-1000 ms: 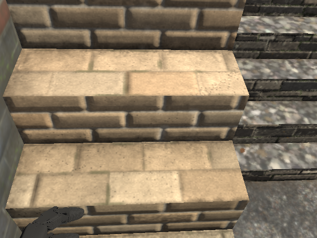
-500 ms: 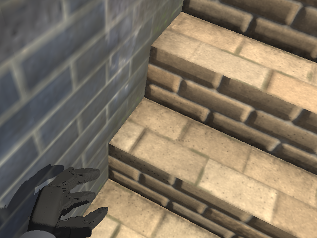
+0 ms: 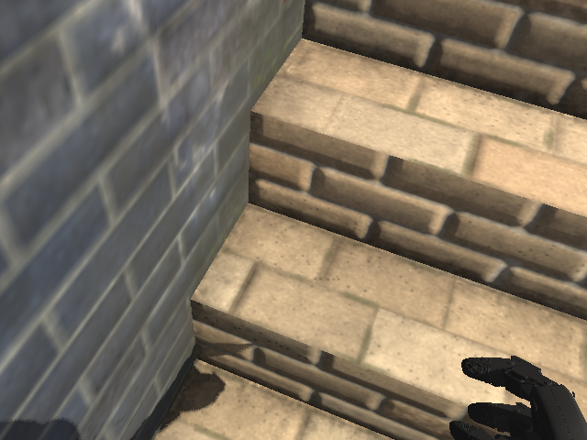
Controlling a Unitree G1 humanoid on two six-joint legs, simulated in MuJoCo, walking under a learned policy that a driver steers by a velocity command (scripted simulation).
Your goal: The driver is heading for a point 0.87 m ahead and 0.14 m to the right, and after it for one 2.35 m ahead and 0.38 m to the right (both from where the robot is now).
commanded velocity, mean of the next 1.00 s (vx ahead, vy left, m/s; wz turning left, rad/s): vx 0.57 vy -0.44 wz -0.40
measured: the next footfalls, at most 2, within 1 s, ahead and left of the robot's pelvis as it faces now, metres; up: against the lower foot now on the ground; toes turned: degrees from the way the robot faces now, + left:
right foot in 0.10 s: +0.02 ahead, -0.06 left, +0.00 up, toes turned -9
left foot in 0.36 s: +0.11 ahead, +0.15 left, +0.00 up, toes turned -15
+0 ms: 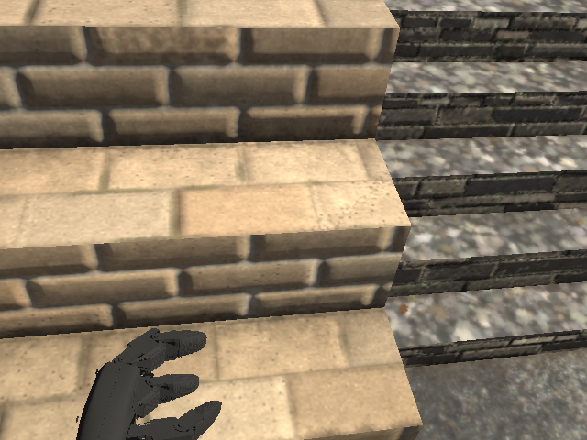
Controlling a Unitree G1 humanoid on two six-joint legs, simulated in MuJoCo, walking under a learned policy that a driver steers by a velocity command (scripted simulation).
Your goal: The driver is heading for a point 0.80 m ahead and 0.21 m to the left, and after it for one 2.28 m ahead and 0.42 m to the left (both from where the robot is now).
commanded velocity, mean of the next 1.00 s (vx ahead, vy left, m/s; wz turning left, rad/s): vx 0.33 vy -0.31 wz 0.56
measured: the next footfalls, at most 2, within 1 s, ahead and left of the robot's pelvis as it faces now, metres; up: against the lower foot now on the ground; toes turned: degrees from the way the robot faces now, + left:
left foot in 0.06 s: +0.02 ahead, +0.10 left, +0.00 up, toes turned +8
right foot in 0.26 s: +0.08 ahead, -0.18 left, +0.00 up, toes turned +18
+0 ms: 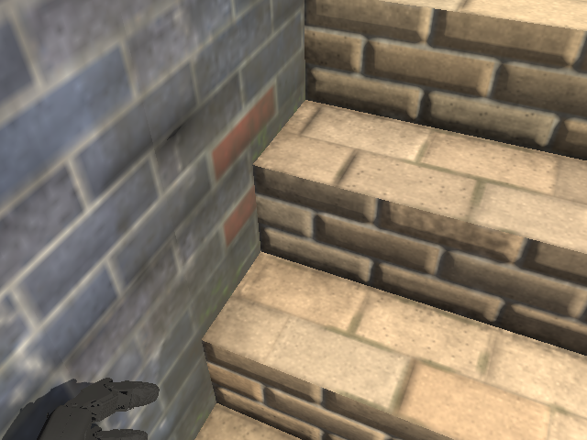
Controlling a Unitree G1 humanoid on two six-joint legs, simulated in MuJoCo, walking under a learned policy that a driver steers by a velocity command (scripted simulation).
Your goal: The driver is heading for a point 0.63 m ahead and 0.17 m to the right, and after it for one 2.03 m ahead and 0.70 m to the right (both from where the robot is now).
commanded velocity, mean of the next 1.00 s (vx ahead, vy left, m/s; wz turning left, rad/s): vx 0.37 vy -0.15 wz -0.65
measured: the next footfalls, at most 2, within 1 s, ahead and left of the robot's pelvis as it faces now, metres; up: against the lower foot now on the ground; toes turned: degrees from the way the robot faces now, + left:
right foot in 0.06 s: +0.07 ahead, -0.11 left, +0.00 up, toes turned +3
left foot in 0.60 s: +0.37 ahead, +0.13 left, +0.22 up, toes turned -35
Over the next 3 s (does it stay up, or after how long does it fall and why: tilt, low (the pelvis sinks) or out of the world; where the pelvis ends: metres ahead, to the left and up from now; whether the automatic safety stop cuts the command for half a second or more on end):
falls after 2.92 s (tilt)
